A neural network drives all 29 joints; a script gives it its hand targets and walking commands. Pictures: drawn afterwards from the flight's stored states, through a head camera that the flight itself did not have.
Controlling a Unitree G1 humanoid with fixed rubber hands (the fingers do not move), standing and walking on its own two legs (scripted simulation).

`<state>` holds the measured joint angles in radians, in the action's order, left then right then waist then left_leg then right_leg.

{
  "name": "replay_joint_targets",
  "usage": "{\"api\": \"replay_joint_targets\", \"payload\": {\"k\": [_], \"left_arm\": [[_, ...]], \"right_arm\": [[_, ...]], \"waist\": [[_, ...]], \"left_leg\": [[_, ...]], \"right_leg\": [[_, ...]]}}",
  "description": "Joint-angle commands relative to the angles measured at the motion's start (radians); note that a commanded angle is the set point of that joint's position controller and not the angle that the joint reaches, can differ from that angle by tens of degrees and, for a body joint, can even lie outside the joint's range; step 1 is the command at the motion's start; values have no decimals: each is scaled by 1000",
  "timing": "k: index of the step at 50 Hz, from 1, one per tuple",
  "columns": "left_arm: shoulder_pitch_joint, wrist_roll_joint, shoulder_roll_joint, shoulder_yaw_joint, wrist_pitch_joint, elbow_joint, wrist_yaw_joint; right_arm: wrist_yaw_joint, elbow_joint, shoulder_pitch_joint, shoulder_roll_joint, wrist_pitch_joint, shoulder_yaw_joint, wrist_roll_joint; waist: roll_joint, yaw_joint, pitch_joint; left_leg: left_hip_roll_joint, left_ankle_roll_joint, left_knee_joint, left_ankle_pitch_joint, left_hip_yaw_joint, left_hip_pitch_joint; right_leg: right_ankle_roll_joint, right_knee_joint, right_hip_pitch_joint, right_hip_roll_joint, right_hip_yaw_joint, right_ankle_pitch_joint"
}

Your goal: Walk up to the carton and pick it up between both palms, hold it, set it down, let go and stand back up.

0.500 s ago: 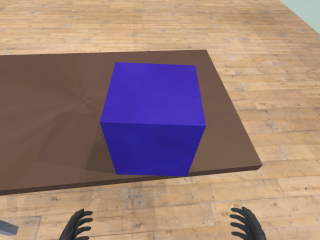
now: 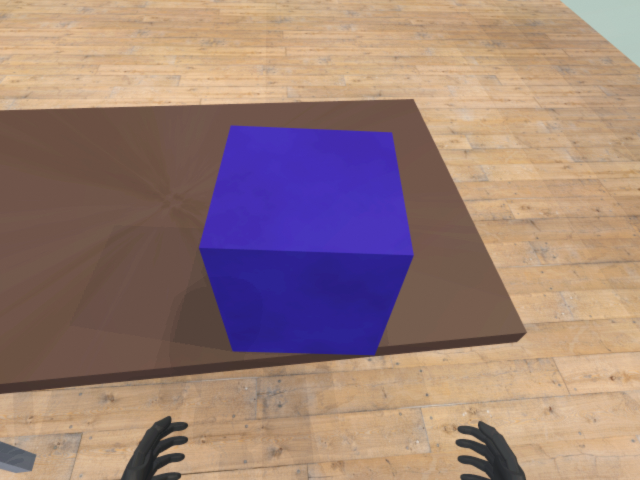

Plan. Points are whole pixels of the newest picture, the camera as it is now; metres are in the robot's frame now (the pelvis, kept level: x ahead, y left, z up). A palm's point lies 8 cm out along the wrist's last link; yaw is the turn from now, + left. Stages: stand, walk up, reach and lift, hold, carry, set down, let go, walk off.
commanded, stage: set down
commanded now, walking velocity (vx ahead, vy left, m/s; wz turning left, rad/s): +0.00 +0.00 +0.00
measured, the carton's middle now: (307, 248) +0.40 +0.02 +0.04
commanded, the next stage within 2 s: let go in 0.18 s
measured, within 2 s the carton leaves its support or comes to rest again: neither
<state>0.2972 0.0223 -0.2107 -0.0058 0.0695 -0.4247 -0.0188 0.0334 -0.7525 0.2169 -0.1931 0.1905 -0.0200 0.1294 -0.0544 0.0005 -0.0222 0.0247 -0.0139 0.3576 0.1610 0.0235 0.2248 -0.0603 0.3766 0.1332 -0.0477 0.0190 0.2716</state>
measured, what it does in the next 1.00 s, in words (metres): stands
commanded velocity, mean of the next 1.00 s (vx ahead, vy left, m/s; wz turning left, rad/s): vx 0.00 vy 0.00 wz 0.00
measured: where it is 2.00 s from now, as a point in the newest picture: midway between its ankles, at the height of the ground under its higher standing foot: outside the picture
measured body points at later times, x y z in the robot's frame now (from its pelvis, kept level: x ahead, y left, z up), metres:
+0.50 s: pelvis +0.01 +0.00 +0.00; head +0.04 +0.02 +0.45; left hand +0.16 +0.22 -0.09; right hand +0.15 -0.23 -0.11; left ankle +0.02 +0.11 -0.74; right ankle -0.05 -0.07 -0.74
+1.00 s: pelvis +0.01 +0.01 +0.00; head +0.02 +0.03 +0.45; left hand +0.14 +0.27 -0.11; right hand +0.12 -0.24 -0.12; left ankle +0.02 +0.11 -0.74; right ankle -0.05 -0.07 -0.74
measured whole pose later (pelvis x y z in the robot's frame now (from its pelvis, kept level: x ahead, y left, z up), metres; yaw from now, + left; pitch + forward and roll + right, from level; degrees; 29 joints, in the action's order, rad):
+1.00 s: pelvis +0.01 +0.01 +0.00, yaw +0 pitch +0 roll -1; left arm 0.29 0.02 -0.31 -0.01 0.02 -0.58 -0.01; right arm -0.01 -0.90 0.17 -0.24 0.07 -0.02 0.06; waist -0.03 0.00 -0.02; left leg 0.01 -0.03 0.46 0.23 0.02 0.23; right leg -0.06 0.38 0.09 -0.06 0.02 0.29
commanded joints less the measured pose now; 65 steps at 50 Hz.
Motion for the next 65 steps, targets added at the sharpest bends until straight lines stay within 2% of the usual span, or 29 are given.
{"api": "replay_joint_targets", "payload": {"k": [1, 2, 6, 8, 9, 14, 19, 20, 22, 24, 26, 27, 34, 36, 37, 38, 41, 44, 45, 49, 51, 53, 55, 56, 57, 59, 60, 62, 65], "left_arm": [[-171, -46, -90, 30, -35, 25, -22], [-180, -47, -87, 28, -30, 8, -20], [-161, -43, -88, 14, -30, 20, -23], [-152, -44, -87, 18, -27, 24, -19], [-157, -50, -81, 18, -23, 21, -22], [-162, -48, -87, 24, -29, 28, -17], [-165, -51, -87, 18, -31, 28, -15], [-165, -58, -80, 15, -25, 27, -18], [-156, -60, -94, 23, -33, 42, -18], [-152, -48, -97, 17, -39, 55, -18], [-152, -52, -101, 20, -32, 52, -19], [-152, -49, -97, 11, -32, 60, -19], [-142, -45, -107, 14, -38, 53, -17], [-133, -52, -106, 22, -36, 33, -17], [-44, -54, -250, 106, -75, -68, -17], [-17, -54, -263, 117, -87, -94, -16], [-3, -62, -246, 113, -106, -113, -9], [-26, -64, -252, 108, -117, -151, 1], [-31, -65, -270, 110, -121, -162, 1], [-19, -56, -275, 94, -124, -210, 6], [-33, -55, -282, 96, -123, -227, 5], [-18, -55, -292, 91, -122, -253, 3], [-33, -55, -302, 90, -122, -268, 3], [-23, -53, -297, 88, -124, -273, 5], [-12, -55, -309, 85, -124, -287, 4], [-27, -45, -310, 83, -121, -301, 8], [-23, -47, -317, 83, -121, -301, 5], [-26, -47, -302, 81, -118, -310, 5], [-23, -43, -303, 77, -118, -328, 4]], "right_arm": [[7, 79, -93, -121, 103, 72, -114], [6, 69, -112, -124, 104, 72, -121], [11, 34, -115, -137, 113, 88, -118], [9, 39, -116, -131, 119, 77, -117], [12, 22, -119, -141, 117, 86, -116], [6, 23, -130, -128, 122, 65, -111], [5, 8, -131, -133, 125, 63, -106], [9, -8, -146, -145, 127, 70, -109], [8, 9, -131, -133, 133, 60, -106], [7, 17, -135, -135, 137, 68, -103], [8, 11, -133, -138, 130, 55, -100], [9, 2, -130, -140, 129, 66, -99], [7, 14, -126, -147, 120, 57, -97], [10, 3, -125, -153, 111, 55, -98], [-40, -36, -41, -288, 0, 110, -186], [-54, -47, -41, -275, -39, 106, -186], [-63, -28, -78, -288, -82, 104, -191], [-58, -36, -90, -293, -96, 97, -178], [-57, -45, -74, -275, -105, 89, -174], [-53, -78, -72, -300, -109, 84, -172], [-52, -82, -92, -325, -112, 93, -173], [-50, -104, -67, -325, -113, 84, -171], [-55, -120, -66, -318, -121, 81, -169], [-52, -120, -83, -327, -119, 82, -169], [-51, -128, -63, -323, -124, 76, -169], [-54, -142, -73, -338, -122, 81, -167], [-53, -145, -74, -339, -124, 80, -162], [-60, -151, -75, -347, -124, 83, -168], [-60, -158, -81, -345, -126, 79, -164]], "waist": [[87, -19, 116], [71, -20, 116], [86, -6, 128], [72, -10, 127], [89, -9, 122], [55, -12, 124], [66, -7, 131], [85, -5, 133], [85, -15, 139], [69, -6, 162], [80, -12, 141], [89, 0, 139], [87, -6, 158], [84, -9, 149], [127, -15, 207], [107, -14, 250], [83, -24, 182], [75, -13, 135], [66, -2, 137], [122, -12, 142], [99, -14, 128], [133, -10, 107], [129, -6, 112], [145, -15, 115], [153, -1, 121], [132, -5, 102], [159, -13, 103], [145, -2, 109], [191, -3, 121]], "left_leg": [[-33, 38, 40, -242, 8, -367], [-28, 37, 44, -232, 8, -372], [-33, 37, 46, -240, 5, -374], [-29, 36, 53, -257, 8, -375], [-30, 40, 47, -252, 6, -376], [-28, 34, 59, -266, 3, -378], [-32, 35, 70, -286, -2, -381], [-30, 39, 69, -280, -2, -379], [-33, 37, 72, -306, -3, -377], [-36, 34, 75, -310, -6, -373], [-35, 34, 75, -306, -5, -380], [-38, 34, 76, -317, -10, -384], [-42, 33, 75, -336, -11, -370], [-45, 28, 71, -343, -12, -362], [-154, -37, 169, -527, -99, -204], [-151, -56, 160, -534, -104, -183], [-132, -57, 141, -392, -90, -139], [-129, -61, 129, -298, -107, -118], [-126, -63, 123, -294, -107, -120], [-144, -67, 95, -293, -128, -133], [-146, -64, 90, -316, -136, -143], [-153, -60, 86, -323, -135, -112], [-149, -53, 77, -339, -135, -130], [-153, -62, 75, -330, -140, -136], [-155, -59, 79, -341, -141, -131], [-163, -42, 54, -364, -159, -128], [-157, -47, 56, -345, -144, -133], [-165, -35, 46, -369, -162, -149], [-177, -48, 30, -319, -186, -154]], "right_leg": [[49, -105, 211, 38, -14, -244], [56, -103, 213, 40, -17, -246], [53, -106, 222, 45, -14, -252], [59, -103, 204, 44, -16, -278], [53, -108, 211, 40, -14, -264], [67, -102, 204, 47, -21, -316], [65, -97, 214, 49, -16, -332], [60, -94, 218, 48, -14, -326], [62, -92, 204, 44, -11, -347], [61, -89, 196, 43, -11, -333], [59, -95, 206, 44, -15, -333], [57, -96, 209, 46, -15, -336], [56, -86, 180, 46, -26, -342], [50, -85, 173, 48, -32, -344], [48, 39, 39, 132, -95, -417], [51, 25, -47, 144, -104, -445], [48, -10, -41, 146, -114, -363], [35, -29, -9, 146, -111, -310], [29, -24, -12, 154, -112, -312], [29, -38, -27, 150, -118, -252], [34, -37, -16, 141, -108, -245], [31, -38, -35, 150, -109, -269], [32, -35, -29, 145, -111, -263], [32, -37, -28, 144, -106, -248], [30, -37, -52, 150, -110, -265], [34, -31, -46, 145, -99, -252], [38, -42, -47, 143, -103, -244], [39, -38, -30, 141, -95, -231], [43, -31, -42, 133, -88, -185]]}}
